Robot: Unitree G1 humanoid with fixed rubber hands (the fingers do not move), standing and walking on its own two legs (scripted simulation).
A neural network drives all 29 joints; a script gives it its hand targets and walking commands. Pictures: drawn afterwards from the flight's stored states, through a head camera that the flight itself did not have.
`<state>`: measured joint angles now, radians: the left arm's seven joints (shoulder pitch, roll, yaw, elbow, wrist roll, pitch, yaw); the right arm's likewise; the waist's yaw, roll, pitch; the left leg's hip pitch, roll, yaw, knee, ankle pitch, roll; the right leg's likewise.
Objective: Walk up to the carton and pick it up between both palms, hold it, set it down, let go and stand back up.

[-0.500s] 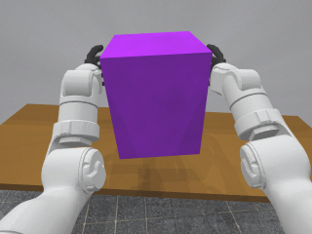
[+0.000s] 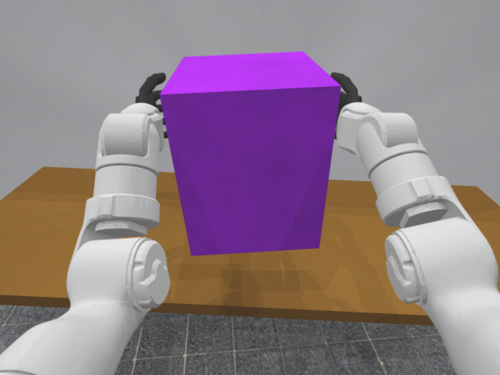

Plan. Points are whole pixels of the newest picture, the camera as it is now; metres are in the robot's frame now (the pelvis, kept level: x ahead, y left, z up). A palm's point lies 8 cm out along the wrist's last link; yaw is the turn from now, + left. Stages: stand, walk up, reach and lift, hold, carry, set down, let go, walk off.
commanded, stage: hold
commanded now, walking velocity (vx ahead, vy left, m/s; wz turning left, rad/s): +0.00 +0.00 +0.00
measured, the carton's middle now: (249, 149) +0.39 +0.00 +0.26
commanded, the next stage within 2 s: none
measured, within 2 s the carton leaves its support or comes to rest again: neither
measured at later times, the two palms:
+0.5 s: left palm (145, 117) +0.37 +0.15 +0.32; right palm (347, 118) +0.36 -0.14 +0.33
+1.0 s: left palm (146, 119) +0.37 +0.15 +0.32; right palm (347, 121) +0.37 -0.14 +0.32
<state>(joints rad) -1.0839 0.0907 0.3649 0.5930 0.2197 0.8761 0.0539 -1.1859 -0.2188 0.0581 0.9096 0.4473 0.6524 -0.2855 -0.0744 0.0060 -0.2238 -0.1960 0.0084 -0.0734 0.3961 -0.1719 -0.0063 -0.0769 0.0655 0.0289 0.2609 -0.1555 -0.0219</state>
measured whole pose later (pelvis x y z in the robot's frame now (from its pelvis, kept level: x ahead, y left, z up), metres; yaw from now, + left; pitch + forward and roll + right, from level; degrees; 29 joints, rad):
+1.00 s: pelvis +0.00 +0.00 +0.00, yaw +0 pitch -2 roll -2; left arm -1.06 0.08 0.37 0.54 0.23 0.91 0.05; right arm -1.15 -0.21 0.05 0.87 0.45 0.68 -0.30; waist -0.07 0.01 -0.23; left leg -0.18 0.01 -0.08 0.40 -0.18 -0.01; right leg -0.07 0.07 0.04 0.27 -0.16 -0.02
